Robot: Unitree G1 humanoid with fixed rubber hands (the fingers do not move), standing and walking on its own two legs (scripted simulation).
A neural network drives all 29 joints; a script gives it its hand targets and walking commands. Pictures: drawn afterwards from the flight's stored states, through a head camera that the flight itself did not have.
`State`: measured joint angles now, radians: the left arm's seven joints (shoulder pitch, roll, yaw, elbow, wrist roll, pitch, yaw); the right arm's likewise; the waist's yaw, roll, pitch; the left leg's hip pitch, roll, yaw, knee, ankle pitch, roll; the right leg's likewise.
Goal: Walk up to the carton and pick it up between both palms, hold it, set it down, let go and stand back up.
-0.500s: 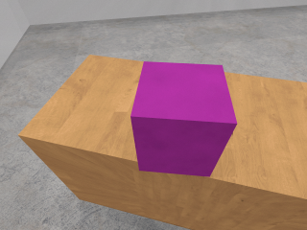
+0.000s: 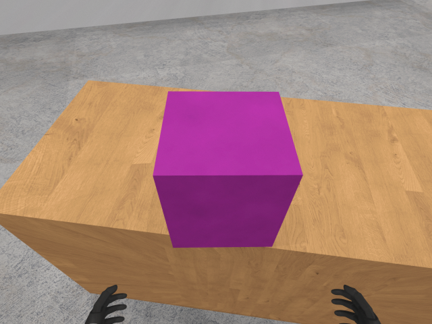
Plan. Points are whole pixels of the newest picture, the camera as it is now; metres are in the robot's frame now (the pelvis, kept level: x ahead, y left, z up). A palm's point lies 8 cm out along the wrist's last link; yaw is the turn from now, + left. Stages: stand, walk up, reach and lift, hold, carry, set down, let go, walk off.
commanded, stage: reach and lift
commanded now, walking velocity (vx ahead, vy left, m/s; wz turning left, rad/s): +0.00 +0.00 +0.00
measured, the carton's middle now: (223, 173) +0.39 +0.03 +0.05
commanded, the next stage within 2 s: none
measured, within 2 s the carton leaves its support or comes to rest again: neither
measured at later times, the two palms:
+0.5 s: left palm (94, 309) +0.17 +0.24 -0.04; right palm (361, 307) +0.18 -0.22 -0.03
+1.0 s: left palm (93, 301) +0.17 +0.22 +0.01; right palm (368, 311) +0.16 -0.20 +0.01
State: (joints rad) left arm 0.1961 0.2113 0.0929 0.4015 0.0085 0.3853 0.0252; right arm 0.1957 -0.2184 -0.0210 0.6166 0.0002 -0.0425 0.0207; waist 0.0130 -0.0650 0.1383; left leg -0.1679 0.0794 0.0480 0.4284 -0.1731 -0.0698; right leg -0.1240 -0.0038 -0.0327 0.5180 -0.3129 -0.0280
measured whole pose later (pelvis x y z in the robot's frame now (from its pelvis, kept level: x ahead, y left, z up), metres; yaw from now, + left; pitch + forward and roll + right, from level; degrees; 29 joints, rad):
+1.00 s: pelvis +0.01 +0.02 +0.01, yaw -3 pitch -5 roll +1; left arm 0.44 0.16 -0.05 -0.01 -0.13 0.07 0.13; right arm 0.45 -0.19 -0.04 0.11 0.16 -0.08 0.04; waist 0.07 -0.02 0.04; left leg -0.06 0.07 0.09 0.28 -0.13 -0.05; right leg -0.02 0.00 0.02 0.33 -0.22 0.00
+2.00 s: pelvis +0.01 +0.01 +0.01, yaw -4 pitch -2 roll +1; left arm -0.01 0.17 0.18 -0.35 -0.15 0.65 0.07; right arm -0.08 -0.39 0.05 -0.07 0.41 0.30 -0.11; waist 0.01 -0.01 0.06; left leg -0.10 0.08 0.08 0.26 -0.11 -0.06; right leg -0.08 0.02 0.03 0.32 -0.21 -0.01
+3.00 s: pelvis -0.01 +0.01 +0.01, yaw -2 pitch +4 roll -1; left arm -0.79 0.34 0.18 0.32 -0.18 0.75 0.10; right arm -0.93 -0.47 0.13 0.71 0.53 0.40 -0.05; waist 0.03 -0.01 -0.04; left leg -0.31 0.09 0.03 0.34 -0.10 -0.06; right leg -0.25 0.03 0.01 0.35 -0.17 -0.01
